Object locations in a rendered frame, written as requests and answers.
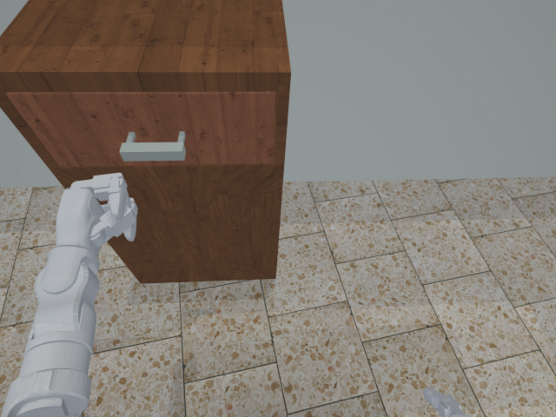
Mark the drawer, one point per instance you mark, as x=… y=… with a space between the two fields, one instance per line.
x=88 y=128

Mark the right robot hand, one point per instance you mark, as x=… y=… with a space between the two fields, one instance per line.
x=447 y=406

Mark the left robot hand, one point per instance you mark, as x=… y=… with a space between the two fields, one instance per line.
x=82 y=221

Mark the handle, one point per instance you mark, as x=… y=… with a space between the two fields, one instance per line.
x=131 y=151

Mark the cabinet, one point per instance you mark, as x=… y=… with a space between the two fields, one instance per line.
x=195 y=222

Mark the robot left forearm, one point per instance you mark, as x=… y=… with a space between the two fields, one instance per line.
x=53 y=380

